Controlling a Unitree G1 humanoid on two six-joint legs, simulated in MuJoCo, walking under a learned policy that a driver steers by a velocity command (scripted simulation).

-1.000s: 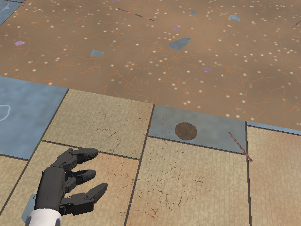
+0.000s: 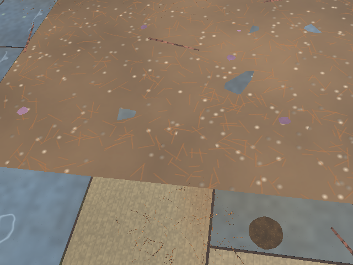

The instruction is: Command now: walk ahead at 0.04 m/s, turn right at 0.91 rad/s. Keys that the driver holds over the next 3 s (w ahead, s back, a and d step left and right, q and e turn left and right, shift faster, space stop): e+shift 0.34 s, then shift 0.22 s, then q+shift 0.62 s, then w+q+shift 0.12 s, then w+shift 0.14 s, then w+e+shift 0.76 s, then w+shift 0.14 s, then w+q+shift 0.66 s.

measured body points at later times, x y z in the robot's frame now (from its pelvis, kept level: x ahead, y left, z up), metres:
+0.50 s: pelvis +0.03 +0.03 +0.02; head +0.07 +0.04 +0.46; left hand +0.32 +0.22 -0.06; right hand +0.05 -0.29 -0.07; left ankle +0.10 +0.13 -0.72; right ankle -0.02 -0.08 -0.65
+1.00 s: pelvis +0.02 +0.03 +0.02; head +0.07 +0.02 +0.46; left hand +0.24 +0.25 -0.08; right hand +0.09 -0.29 -0.09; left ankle +0.07 +0.14 -0.68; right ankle -0.05 -0.09 -0.72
